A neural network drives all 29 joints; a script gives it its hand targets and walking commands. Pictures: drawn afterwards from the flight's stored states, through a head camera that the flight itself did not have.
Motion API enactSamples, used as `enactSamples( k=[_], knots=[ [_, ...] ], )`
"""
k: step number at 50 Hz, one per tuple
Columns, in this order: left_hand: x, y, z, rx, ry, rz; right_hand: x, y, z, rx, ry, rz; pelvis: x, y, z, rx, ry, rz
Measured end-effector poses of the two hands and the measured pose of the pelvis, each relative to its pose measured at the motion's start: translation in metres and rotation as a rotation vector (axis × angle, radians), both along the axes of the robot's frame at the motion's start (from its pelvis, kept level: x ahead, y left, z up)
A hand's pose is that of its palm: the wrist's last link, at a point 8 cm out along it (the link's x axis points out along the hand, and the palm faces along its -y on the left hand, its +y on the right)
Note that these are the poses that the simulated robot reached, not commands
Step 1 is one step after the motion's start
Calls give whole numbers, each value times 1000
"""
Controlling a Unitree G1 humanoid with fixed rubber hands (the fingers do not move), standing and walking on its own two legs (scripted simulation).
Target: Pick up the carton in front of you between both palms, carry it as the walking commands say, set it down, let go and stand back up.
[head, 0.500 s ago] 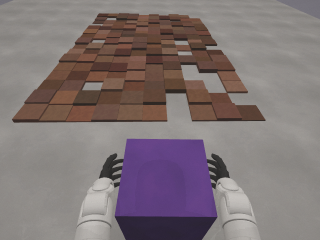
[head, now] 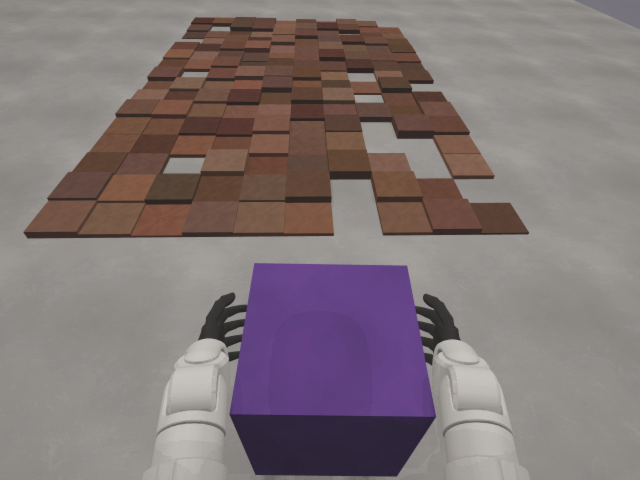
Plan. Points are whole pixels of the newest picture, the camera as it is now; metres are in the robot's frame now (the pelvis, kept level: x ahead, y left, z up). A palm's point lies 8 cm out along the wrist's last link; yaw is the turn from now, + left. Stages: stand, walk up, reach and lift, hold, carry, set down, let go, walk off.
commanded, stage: reach and lift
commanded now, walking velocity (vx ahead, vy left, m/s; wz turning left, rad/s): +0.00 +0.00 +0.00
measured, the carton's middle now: (328, 374) +0.30 +0.00 -0.04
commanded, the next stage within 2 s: hold in 0.52 s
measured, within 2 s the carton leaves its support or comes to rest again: neither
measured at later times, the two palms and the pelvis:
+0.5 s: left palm (213, 345) +0.30 +0.15 +0.04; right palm (446, 345) +0.30 -0.15 +0.04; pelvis +0.02 +0.00 +0.00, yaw +0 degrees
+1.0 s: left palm (210, 346) +0.29 +0.15 +0.05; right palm (452, 348) +0.29 -0.15 +0.05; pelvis +0.00 +0.00 +0.00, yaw +0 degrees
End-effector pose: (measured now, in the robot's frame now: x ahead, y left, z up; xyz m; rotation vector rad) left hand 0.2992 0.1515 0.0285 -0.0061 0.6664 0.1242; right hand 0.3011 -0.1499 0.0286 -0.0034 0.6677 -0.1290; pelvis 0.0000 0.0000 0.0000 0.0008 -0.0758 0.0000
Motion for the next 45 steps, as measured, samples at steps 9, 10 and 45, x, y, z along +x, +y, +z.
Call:
enactSamples(
  k=[9,10,45],
  knots=[
    [3,0,4,21,5,-15,4,0,4,-20,5,17,10,0,3,0,-5,1],
    [4,0,5,23,5,-16,4,0,4,-21,5,18,11,0,3,0,-6,1],
    [-11,-2,23,12,-5,-12,-12,-2,22,-8,-4,6,3,-1,4,0,-62,3]
  ],
)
